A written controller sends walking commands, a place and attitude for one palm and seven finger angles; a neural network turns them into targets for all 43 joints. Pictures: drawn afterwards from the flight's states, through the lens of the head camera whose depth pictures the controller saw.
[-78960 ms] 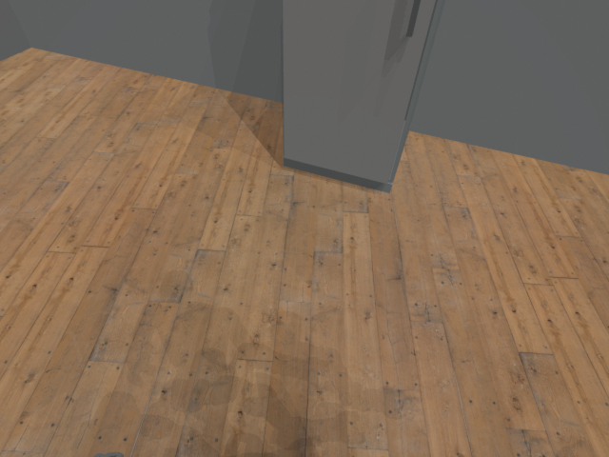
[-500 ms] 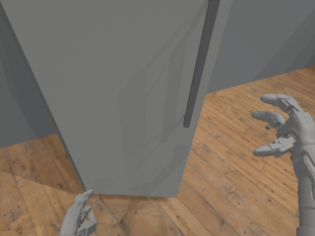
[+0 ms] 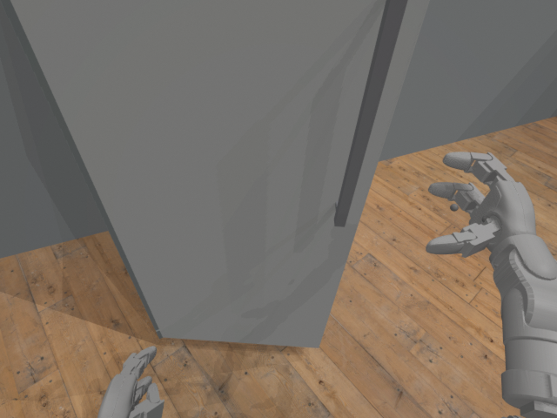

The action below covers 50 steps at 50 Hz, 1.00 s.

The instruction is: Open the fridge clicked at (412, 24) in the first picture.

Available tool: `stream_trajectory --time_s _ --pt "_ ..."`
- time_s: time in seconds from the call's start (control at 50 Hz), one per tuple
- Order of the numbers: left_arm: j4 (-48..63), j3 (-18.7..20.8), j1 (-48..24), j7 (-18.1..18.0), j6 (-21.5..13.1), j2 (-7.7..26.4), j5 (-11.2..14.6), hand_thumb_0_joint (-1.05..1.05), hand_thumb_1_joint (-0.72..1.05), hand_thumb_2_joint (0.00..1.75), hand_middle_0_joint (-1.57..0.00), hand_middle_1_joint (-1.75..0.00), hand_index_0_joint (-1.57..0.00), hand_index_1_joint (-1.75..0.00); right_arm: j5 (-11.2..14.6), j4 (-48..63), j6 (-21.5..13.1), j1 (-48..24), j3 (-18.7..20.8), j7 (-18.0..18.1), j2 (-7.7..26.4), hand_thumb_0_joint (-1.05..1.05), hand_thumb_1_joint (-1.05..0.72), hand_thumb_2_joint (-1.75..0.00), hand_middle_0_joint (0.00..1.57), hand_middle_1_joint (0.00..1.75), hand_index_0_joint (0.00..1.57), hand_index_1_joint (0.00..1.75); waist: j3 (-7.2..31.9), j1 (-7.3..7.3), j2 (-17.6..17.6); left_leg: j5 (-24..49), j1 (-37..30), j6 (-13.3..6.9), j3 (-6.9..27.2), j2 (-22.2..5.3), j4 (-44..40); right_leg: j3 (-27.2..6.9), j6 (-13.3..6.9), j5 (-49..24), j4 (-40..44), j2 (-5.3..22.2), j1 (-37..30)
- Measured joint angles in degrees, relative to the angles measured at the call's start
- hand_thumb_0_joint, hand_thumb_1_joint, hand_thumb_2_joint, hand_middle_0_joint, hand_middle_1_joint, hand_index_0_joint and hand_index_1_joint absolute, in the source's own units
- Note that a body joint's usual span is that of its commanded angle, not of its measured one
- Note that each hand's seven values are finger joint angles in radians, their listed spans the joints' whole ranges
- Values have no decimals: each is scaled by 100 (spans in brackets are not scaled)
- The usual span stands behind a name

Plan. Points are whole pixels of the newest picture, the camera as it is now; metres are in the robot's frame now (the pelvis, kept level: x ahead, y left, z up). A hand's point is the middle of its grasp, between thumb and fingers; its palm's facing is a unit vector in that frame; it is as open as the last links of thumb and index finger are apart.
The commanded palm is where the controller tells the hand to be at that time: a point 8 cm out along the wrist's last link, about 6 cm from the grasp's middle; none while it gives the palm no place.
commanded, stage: move the hooked fingers beside the handle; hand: right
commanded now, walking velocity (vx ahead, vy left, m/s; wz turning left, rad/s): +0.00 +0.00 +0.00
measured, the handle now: (359, 131) +0.49 -0.09 +0.20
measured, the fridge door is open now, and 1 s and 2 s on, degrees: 27 27 27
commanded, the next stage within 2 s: feel for the door with the fingertips in 1.40 s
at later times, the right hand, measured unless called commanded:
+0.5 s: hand (417, 182) +0.41 -0.18 +0.17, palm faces +0.02 +1.00 +0.01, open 14.0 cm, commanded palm +0.39 -0.22 +0.17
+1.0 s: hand (413, 180) +0.42 -0.17 +0.16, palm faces +0.04 +1.00 +0.01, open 14.0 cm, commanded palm +0.40 -0.22 +0.16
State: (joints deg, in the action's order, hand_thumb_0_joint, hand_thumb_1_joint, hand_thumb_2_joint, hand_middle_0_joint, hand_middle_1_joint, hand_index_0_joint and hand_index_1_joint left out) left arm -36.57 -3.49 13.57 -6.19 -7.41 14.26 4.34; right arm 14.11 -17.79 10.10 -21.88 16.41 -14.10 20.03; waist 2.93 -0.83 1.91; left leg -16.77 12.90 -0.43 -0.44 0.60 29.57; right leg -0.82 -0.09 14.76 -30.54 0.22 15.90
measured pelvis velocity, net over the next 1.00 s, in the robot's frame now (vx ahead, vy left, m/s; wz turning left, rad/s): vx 0.00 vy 0.00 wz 0.02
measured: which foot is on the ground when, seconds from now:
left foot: down 0.00-1.00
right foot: down 0.00-1.00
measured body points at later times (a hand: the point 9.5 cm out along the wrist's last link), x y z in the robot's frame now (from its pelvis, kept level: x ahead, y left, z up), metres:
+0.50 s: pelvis +0.00 +0.00 +0.00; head +0.00 +0.00 +0.45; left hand +0.12 +0.24 -0.10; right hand +0.40 -0.23 +0.17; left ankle -0.01 +0.12 -0.73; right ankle +0.02 -0.12 -0.74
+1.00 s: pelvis +0.00 +0.00 +0.00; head +0.00 +0.00 +0.45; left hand +0.10 +0.25 -0.11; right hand +0.41 -0.23 +0.17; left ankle -0.01 +0.12 -0.73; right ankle +0.02 -0.12 -0.73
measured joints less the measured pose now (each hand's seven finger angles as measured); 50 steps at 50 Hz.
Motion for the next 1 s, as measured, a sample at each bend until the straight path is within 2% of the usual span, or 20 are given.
stream_trajectory --time_s 0.18,0.46,0.64,0.8,1.0 --pt "-33 6 46 -6 90 -15 -9 2 90 90 -20 -30 -20 -30 -109 -512 -122 -454 -119 158 -13 -1 50 -30 30 120 30 120 -26 52 -28 3 83 -5 -22 11 21 -22 4 9 -56 10 106" --pt "-139 59 258 88 217 -23 -62 2 90 90 -20 -30 -20 -30 -263 -1284 -367 -1121 -276 459 -219 -1 50 -30 30 120 30 120 21 177 -37 -7 260 21 29 1 73 31 -22 34 -105 3 265" --pt "-204 117 412 149 238 -29 -109 1 90 90 -20 -30 -20 -30 -389 -1765 -648 -1519 -301 650 -306 -1 50 -30 30 120 30 120 25 237 -35 -14 371 27 62 6 120 64 -28 54 -149 9 362" --pt "-172 139 500 217 327 -22 -125 1 90 90 -20 -30 -20 -30 -434 -1851 -760 -1434 -223 697 -367 -1 50 -30 30 120 30 120 79 266 -22 -30 420 29 130 21 161 132 -32 75 -153 28 368" --pt "-145 144 439 162 323 -18 -106 1 90 90 -20 -30 -20 -30 -411 -1793 -830 -1350 -183 634 -242 -1 50 -30 30 120 30 120 30 233 -51 -21 397 10 87 46 154 88 -15 77 -190 51 378"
